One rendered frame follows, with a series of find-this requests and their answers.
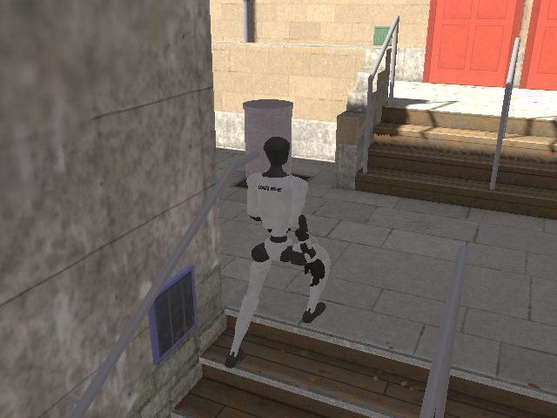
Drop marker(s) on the right robot hand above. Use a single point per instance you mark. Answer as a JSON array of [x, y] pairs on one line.
[[317, 270]]

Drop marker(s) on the robot head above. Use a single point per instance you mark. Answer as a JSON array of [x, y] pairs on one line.
[[277, 151]]

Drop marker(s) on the robot left upper arm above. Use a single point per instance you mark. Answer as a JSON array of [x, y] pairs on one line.
[[252, 198]]

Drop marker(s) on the left robot hand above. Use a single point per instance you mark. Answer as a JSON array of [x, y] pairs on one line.
[[269, 230]]

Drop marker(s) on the right robot forearm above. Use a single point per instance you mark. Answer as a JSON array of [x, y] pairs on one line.
[[304, 240]]

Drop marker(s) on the right robot thigh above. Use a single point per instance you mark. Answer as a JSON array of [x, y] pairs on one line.
[[297, 258]]

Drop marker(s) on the robot right upper arm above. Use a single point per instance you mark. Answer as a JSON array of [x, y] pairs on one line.
[[300, 188]]

